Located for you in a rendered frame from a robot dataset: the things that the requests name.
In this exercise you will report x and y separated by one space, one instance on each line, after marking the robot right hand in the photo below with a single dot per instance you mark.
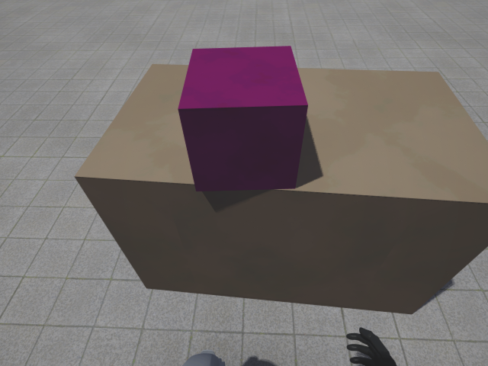
376 350

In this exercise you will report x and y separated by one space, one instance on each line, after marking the pedestal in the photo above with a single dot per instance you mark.
391 198

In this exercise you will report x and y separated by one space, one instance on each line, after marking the carton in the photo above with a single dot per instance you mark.
243 112

